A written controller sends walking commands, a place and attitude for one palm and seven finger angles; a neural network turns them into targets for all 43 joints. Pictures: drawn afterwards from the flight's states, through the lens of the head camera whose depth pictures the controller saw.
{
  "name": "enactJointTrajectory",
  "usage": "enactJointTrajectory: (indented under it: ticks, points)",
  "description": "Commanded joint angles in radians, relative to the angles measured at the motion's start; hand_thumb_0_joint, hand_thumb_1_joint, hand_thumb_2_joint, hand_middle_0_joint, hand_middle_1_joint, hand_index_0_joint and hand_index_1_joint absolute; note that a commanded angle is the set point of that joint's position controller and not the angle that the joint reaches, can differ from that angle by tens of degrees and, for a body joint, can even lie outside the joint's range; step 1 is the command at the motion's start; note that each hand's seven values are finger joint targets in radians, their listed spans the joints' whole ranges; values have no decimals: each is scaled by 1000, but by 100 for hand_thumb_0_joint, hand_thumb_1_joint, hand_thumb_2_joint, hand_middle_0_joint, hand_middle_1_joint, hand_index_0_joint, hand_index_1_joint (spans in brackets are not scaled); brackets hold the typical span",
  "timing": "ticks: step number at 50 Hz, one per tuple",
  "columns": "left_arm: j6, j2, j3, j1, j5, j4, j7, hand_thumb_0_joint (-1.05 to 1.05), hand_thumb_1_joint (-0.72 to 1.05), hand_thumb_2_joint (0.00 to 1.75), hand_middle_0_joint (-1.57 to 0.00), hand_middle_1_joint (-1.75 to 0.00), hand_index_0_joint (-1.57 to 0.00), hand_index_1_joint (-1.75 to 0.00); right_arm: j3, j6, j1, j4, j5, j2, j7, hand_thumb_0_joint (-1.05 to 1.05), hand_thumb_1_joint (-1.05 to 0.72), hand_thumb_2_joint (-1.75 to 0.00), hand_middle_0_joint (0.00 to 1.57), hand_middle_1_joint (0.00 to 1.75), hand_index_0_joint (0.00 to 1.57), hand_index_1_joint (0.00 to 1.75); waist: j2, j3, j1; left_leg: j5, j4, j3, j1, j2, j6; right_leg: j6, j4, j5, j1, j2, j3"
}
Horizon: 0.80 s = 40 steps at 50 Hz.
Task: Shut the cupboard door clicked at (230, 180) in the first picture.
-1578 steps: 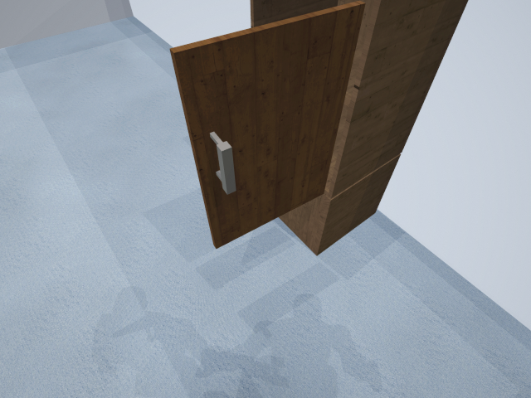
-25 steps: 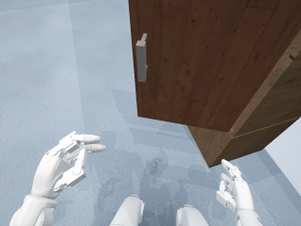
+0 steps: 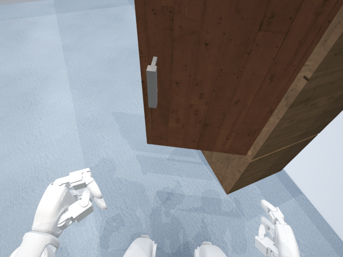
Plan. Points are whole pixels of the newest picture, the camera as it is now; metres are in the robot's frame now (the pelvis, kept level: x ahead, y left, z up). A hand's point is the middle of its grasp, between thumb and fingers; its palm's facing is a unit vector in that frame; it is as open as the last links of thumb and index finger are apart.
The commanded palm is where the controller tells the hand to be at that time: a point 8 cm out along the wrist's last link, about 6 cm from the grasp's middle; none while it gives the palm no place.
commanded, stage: raise the hand and make a fist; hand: left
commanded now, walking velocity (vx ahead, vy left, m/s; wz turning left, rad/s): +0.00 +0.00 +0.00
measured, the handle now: (153, 83) +0.54 +0.09 +0.10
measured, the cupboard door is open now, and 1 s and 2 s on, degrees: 60 60 60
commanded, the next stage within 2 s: bring the fist close to the handle in 0.80 s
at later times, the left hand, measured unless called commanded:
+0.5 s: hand (89, 181) +0.24 +0.18 +0.10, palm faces -0.06 -1.00 -0.04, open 3.1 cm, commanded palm +0.22 +0.23 +0.10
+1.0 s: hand (95, 188) +0.23 +0.16 +0.09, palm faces -0.08 -1.00 -0.03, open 3.1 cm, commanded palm +0.23 +0.21 +0.10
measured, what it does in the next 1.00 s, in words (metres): stands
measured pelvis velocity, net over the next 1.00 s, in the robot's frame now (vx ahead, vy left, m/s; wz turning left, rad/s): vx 0.01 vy -0.02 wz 0.01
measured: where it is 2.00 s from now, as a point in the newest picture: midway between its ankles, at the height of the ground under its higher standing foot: outside the picture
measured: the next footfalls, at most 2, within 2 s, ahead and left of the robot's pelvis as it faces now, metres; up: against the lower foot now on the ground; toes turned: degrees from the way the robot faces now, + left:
none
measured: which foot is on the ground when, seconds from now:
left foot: down 0.00-1.00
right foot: down 0.00-1.00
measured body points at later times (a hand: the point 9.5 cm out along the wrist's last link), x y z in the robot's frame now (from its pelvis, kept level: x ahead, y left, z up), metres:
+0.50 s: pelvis +0.02 -0.01 +0.02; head +0.05 -0.02 +0.47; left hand +0.24 +0.23 +0.10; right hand +0.20 -0.25 -0.05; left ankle +0.04 +0.11 -0.65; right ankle +0.03 -0.14 -0.65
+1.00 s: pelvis +0.01 -0.02 +0.01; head +0.04 -0.02 +0.46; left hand +0.23 +0.22 +0.10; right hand +0.19 -0.25 -0.05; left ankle +0.04 +0.11 -0.65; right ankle +0.03 -0.14 -0.65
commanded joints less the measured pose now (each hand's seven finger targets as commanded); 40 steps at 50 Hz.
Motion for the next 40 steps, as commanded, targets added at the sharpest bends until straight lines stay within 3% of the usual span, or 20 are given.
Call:
enactJointTrajectory:
  ticks: [1, 3, 6, 8, 12, 14, 17, 19, 22, 26, 27, 28, 32, 35, 36, 37, 40]
  points:
    - [-88, 79, 120, -28, -41, -232, 54, 0, 90, 90, -123, -142, -123, -142, -41, -39, -48, -164, -3, -115, 5, 0, -90, -90, 20, 30, 20, 30, 72, -151, 25, 149, -268, -14, 184, 7, -4, -53, -163, 119, 113, 25, -71]
    - [-79, 48, 64, -41, -25, -181, 35, 0, 90, 90, -126, -146, -126, -146, -40, -33, -40, -160, -2, -124, 8, 0, -90, -90, 20, 30, 20, 30, 46, -100, -3, 140, -262, -14, 170, 10, 0, -50, -177, 118, 92, 26, -68]
    - [-54, 52, 19, -79, -10, -135, -14, 0, 90, 90, -130, -150, -130, -150, -36, -35, -25, -164, 2, -139, 9, 0, -90, -90, 20, 30, 20, 30, 28, -74, -22, 107, -268, -17, 162, 11, 5, -47, -203, 98, 88, 25, -58]
    - [-40, 85, 38, -116, -11, -139, -42, 0, 90, 90, -130, -150, -130, -150, -34, -38, -20, -169, 5, -143, 5, 0, -90, -90, 20, 30, 20, 30, 19, -98, -19, 129, -262, -10, 169, 7, 10, -47, -213, 115, 115, 23, -48]
    - [-46, 184, 169, -162, -40, -197, -44, 0, 90, 90, -130, -150, -130, -150, -30, -37, -30, -171, 0, -135, -4, 0, -90, -90, 20, 30, 20, 30, 41, -183, 24, 213, -252, 3, 200, 0, 8, -56, -207, 188, 199, 25, -35]
    - [-66, 169, 183, -166, -57, -240, -32, 0, 90, 90, -130, -150, -130, -150, -25, -37, -38, -172, 1, -120, -2, 0, -90, -90, 20, 30, 20, 30, 79, -223, 34, 257, -257, 8, 236, -1, 4, -57, -199, 229, 224, 22, -38]
    - [-67, 136, 174, -139, -69, -196, -23, 0, 90, 90, -130, -150, -130, -150, -24, -33, -37, -159, 0, -116, 1, 0, -90, -90, 20, 30, 20, 30, 55, -198, 31, 285, -254, 11, 226, -1, 4, -54, -206, 267, 234, 27, -40]
    - [-51, 103, 129, -138, -67, -152, -36, 0, 90, 90, -130, -150, -130, -150, -24, -31, -32, -150, 5, -122, 5, 0, -90, -90, 20, 30, 20, 30, 57, -158, 12, 265, -259, 16, 213, -1, 3, -48, -222, 258, 222, 21, -37]
    - [-7, 79, 87, -117, -58, -62, -67, 0, 90, 90, -130, -150, -130, -150, -30, -31, -24, -150, 10, -135, 4, 0, -90, -90, 20, 30, 20, 30, -10, -106, -2, 233, -264, 14, 182, -1, 9, -43, -251, 225, 214, 19, -27]
    - [1, 124, 127, -134, -61, -85, -79, 0, 90, 90, -130, -150, -130, -150, -36, -34, -26, -162, 8, -138, 2, 0, -90, -90, 20, 30, 20, 30, -19, -139, 13, 241, -263, 26, 183, -5, 10, -39, -261, 233, 243, 7, -6]
    - [-13, 157, 160, -148, -63, -104, -72, 0, 90, 90, -130, -150, -130, -150, -38, -33, -31, -159, 6, -139, 0, 0, -90, -90, 20, 30, 20, 30, -29, -151, 21, 251, -253, 27, 176, -6, 11, -41, -258, 239, 263, 7, 5]
    - [-31, 155, 171, -164, -70, -132, -67, 0, 90, 90, -130, -150, -130, -150, -37, -35, -35, -165, 4, -133, 0, 0, -90, -90, 20, 30, 20, 30, -22, -183, 25, 262, -249, 31, 180, -7, 10, -39, -250, 253, 275, 2, 9]
    - [-99, 159, 200, -177, -81, -164, -32, 0, 90, 90, -130, -150, -130, -150, -35, -38, -39, -149, 0, -119, 2, 0, -90, -90, 20, 30, 20, 30, 14, -198, 37, 278, -236, 33, 181, -6, 7, -45, -224, 277, 275, 9, 9]
    - [-109, 102, 139, -143, -73, -115, -42, 0, 90, 90, -130, -150, -130, -150, -38, -37, -35, -141, 6, -121, 8, 0, -90, -90, 20, 30, 20, 30, 21, -171, 17, 248, -234, 38, 169, -5, 5, -39, -231, 247, 240, 4, 11]
    - [-102, 100, 127, -136, -69, -102, -48, 0, 90, 90, -130, -150, -130, -150, -38, -36, -33, -141, 8, -125, 10, 0, -90, -90, 20, 30, 20, 30, 36, -159, 14, 236, -239, 37, 169, -4, 5, -40, -233, 228, 227, 5, 8]
    - [-86, 95, 110, -133, -64, -80, -58, 0, 90, 90, -130, -150, -130, -150, -39, -34, -31, -139, 9, -130, 10, 0, -90, -90, 20, 30, 20, 30, 10, -136, 8, 234, -238, 33, 163, -3, 10, -42, -242, 223, 226, 9, 10]
    - [-49, 109, 98, -136, -54, -84, -76, 0, 90, 90, -130, -150, -130, -150, -42, -30, -32, -152, 16, -139, 6, 0, -90, -90, 20, 30, 20, 30, 5, -139, 2, 201, -251, 34, 170, -4, 14, -37, -261, 178, 216, 4, 13]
